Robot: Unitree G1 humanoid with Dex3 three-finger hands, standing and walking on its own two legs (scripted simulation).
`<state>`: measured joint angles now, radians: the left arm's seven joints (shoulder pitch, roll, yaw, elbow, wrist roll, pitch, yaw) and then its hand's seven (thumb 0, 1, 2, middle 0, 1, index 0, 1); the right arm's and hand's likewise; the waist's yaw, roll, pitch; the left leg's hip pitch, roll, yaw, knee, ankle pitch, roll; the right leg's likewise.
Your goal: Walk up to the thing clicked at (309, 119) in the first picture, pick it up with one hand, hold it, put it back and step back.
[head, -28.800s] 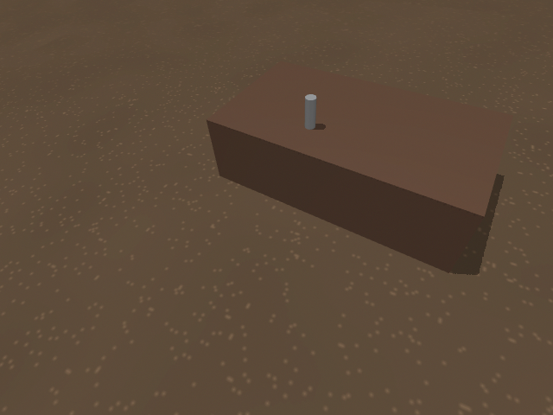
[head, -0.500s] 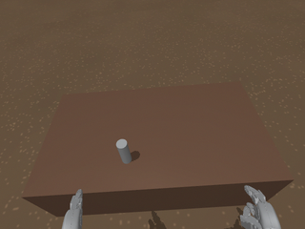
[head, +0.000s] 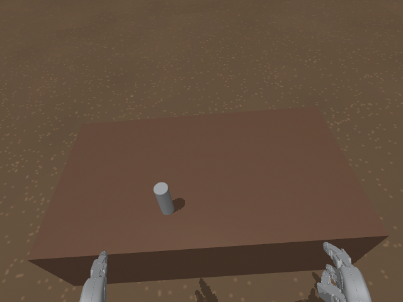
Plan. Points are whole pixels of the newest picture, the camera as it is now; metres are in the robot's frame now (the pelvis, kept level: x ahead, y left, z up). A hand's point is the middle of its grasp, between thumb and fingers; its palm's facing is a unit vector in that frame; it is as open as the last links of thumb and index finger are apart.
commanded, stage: home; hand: left
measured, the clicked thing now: (164, 199) +0.51 +0.17 -0.29
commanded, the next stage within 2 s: stand in 1.00 s
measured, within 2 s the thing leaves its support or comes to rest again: neither
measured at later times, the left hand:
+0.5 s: hand (126, 292) +0.18 +0.18 -0.05, palm faces +0.11 -0.95 -0.28, open 17.6 cm
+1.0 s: hand (125, 295) +0.18 +0.18 -0.05, palm faces +0.11 -0.95 -0.29, open 17.5 cm
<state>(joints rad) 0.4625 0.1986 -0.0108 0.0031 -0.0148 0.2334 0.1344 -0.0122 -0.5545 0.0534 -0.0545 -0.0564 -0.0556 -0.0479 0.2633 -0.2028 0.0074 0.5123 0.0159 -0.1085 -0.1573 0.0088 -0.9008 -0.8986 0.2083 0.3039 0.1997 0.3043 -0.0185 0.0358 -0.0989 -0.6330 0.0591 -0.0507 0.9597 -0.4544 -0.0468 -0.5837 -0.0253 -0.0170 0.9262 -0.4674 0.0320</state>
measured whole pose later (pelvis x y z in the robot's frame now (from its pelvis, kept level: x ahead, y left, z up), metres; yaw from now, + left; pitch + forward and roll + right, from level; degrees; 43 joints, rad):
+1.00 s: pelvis +0.01 +0.00 +0.00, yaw +0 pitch +8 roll -2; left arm 0.48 0.21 -0.01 -0.05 -0.01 0.29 0.13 -0.01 -0.55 0.05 -0.05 -0.05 -0.05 -0.05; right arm 0.27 -0.20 0.01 0.50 0.01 -0.11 -0.18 0.01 -0.90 -0.90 0.21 0.30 0.20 0.30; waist -0.02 0.04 -0.11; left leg -0.65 0.06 -0.06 0.98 -0.48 -0.04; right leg -0.60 -0.03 -0.02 0.94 -0.49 0.04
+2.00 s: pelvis +0.01 +0.01 +0.05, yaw +1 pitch -4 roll +0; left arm 0.17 0.32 0.00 1.09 0.02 0.00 0.02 0.00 0.90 0.90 -0.21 -0.30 -0.20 -0.30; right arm 0.16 -0.31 -0.02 1.08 -0.02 0.00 -0.01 0.00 -0.90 -0.89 0.21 0.30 0.20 0.30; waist 0.01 0.01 0.05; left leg -0.16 0.02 -0.03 0.46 -0.24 -0.02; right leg -0.12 -0.07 -0.02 0.44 -0.26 0.05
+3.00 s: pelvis +0.01 +0.01 +0.06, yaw +1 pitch -3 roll +0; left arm 0.12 0.34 0.01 1.15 0.01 -0.01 0.00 0.00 0.91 0.90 -0.21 -0.30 -0.20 -0.30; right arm 0.12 -0.34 -0.01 1.14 -0.01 -0.01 0.00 0.00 -0.91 -0.89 0.21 0.30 0.20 0.30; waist 0.00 0.01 0.05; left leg -0.12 0.03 -0.02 0.35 -0.18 -0.03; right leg -0.08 -0.06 -0.02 0.34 -0.21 0.05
